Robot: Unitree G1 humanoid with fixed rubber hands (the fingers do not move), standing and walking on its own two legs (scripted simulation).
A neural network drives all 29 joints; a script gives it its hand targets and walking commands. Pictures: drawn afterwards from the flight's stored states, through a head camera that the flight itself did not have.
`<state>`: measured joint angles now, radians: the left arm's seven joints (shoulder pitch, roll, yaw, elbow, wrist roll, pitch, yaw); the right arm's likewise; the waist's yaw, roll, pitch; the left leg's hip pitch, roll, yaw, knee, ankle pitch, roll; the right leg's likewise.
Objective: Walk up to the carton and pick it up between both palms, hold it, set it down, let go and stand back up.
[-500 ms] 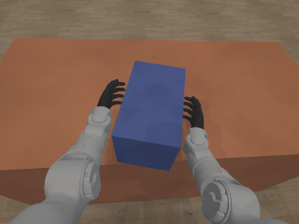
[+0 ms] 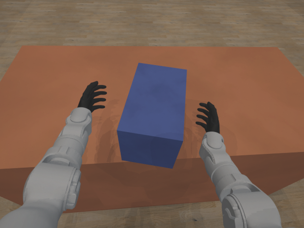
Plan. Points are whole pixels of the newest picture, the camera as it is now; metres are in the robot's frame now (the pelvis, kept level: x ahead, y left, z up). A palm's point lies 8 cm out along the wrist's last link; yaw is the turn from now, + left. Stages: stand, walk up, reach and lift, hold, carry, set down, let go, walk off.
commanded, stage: set down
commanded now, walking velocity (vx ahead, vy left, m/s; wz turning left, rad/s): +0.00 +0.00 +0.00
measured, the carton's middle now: (154, 114) +0.46 -0.02 +0.00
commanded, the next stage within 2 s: none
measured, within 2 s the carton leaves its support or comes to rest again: neither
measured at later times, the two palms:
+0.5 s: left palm (88, 106) +0.42 +0.16 +0.09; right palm (215, 128) +0.35 -0.17 +0.07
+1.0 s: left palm (84, 115) +0.40 +0.18 +0.08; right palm (216, 135) +0.33 -0.17 +0.07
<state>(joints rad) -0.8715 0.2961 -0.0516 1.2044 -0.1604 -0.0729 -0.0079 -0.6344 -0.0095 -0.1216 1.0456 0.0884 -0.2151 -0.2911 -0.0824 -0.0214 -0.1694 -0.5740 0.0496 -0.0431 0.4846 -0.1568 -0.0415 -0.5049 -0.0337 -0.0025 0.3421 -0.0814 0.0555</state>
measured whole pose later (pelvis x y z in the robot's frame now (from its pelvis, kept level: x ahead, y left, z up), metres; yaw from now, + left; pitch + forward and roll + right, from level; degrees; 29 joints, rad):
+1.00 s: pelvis -0.01 +0.00 +0.00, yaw +0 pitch +4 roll -2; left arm -0.68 0.28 0.01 0.88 -0.15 0.13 -0.07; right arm -0.44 0.00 -0.02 0.68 0.09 -0.03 -0.33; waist -0.08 -0.02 -0.07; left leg -0.39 0.05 -0.04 0.48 -0.18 -0.04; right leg -0.32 -0.03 0.00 0.34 -0.10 0.06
